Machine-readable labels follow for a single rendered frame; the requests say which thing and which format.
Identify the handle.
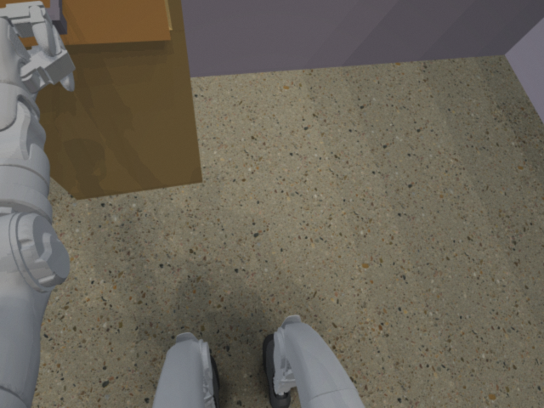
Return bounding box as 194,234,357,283
18,0,67,37

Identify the drawer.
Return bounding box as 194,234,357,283
0,0,171,47

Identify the robot left upper arm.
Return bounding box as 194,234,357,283
0,212,70,408

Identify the robot left forearm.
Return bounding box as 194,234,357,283
0,83,53,225

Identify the left robot hand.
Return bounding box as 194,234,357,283
0,1,76,101

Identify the right robot shin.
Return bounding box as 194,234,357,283
273,315,301,394

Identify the robot right foot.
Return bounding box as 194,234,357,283
263,334,291,408

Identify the cabinet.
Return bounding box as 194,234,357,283
25,0,203,200

